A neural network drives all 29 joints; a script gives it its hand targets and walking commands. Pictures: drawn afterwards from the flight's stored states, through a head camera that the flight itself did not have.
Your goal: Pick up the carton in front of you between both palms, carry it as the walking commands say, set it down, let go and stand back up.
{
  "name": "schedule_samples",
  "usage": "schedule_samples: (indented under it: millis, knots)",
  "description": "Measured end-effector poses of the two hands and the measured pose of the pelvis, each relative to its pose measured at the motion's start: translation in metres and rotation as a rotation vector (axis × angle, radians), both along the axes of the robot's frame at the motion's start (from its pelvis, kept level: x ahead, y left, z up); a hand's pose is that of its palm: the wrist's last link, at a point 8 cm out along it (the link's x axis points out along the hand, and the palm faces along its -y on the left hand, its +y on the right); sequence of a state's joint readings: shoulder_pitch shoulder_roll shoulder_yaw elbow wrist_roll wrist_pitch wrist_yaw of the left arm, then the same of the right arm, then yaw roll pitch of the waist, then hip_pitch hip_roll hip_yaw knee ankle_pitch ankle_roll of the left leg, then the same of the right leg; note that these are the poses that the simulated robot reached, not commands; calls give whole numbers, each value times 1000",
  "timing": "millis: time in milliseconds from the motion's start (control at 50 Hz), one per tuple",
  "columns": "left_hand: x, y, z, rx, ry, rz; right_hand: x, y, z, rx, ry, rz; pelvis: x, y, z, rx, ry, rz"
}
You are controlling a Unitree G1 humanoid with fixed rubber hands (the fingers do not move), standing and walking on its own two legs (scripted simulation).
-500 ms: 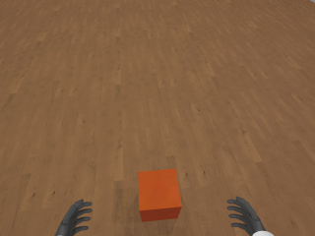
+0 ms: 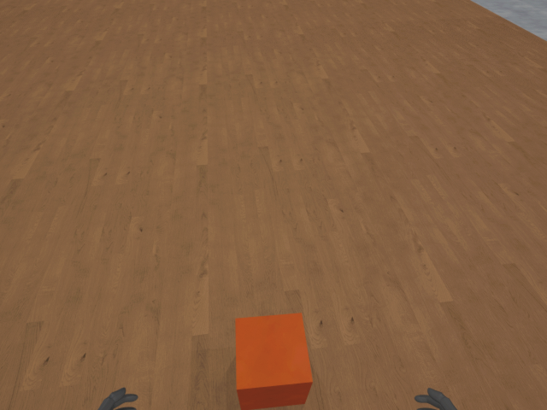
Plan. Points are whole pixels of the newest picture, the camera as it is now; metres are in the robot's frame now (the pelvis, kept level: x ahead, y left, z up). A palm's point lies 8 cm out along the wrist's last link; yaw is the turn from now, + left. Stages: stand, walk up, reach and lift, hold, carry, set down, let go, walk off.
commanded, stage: stand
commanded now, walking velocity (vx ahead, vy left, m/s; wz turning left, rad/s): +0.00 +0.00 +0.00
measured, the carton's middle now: (271, 362) +0.41 +0.00 -0.65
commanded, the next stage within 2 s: none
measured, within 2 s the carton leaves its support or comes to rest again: neither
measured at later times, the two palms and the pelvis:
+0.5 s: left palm out of the picture +0.08 +0.26 -0.13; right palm out of the picture +0.08 -0.25 -0.12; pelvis +0.03 +0.00 -0.01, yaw -1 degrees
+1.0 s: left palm out of the picture +0.00 +0.24 -0.14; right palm out of the picture -0.02 -0.23 -0.14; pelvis +0.01 +0.01 +0.00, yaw -1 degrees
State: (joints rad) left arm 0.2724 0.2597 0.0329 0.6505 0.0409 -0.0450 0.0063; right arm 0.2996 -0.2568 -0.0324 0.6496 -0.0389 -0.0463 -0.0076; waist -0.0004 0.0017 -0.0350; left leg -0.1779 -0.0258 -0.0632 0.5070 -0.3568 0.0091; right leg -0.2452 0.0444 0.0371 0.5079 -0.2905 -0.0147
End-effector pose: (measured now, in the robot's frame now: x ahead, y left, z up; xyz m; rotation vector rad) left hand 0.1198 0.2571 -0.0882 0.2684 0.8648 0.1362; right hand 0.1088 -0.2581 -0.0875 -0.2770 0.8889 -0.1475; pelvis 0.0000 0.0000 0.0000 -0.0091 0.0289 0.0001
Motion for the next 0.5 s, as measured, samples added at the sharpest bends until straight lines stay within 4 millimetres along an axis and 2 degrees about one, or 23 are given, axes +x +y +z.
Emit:
schedule_samples:
  millis: [100, 300, 500]
  knots:
    - [-3, 3, -12, -1, 51, 10, -2, -3, -8, -7, 40, -21, 14, 1, -3, 1, 25, -2]
    - [-9, 4, -27, -5, 135, 38, -2, 4, -22, 7, 100, -43, 30, 4, -7, 3, 38, -5]
    - [-36, 6, -38, 1, 250, 67, -28, 4, -34, 10, 211, -75, 33, 4, -7, 5, 23, -9]
